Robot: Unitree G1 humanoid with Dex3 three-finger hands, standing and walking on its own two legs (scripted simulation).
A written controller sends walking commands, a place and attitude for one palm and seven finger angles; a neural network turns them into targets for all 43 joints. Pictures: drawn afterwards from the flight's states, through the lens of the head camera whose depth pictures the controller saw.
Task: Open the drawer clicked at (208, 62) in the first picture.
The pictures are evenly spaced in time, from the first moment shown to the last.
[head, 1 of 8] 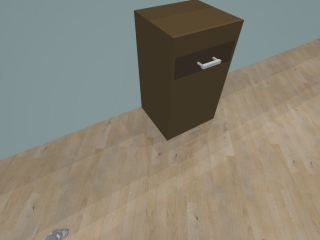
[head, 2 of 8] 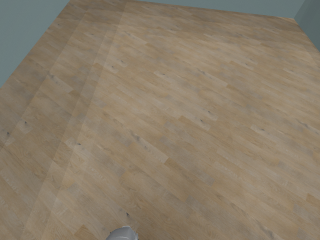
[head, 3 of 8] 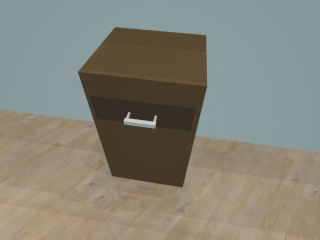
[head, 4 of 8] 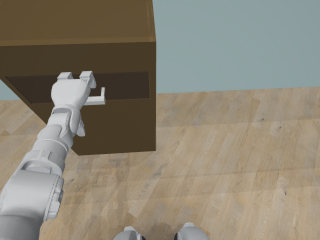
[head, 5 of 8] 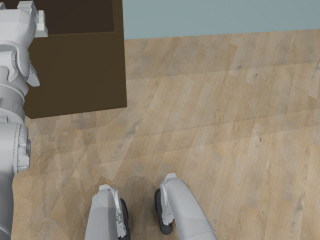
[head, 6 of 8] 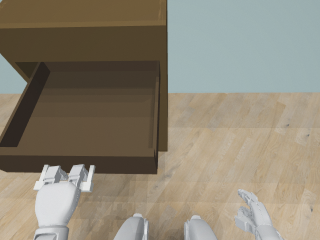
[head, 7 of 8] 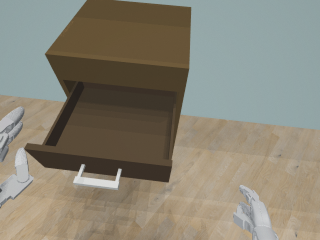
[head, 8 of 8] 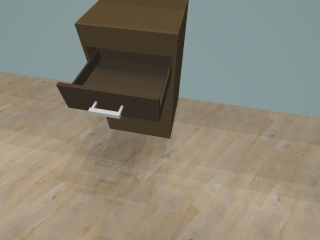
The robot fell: no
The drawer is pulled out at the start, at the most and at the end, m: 0.00 0.30 0.30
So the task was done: yes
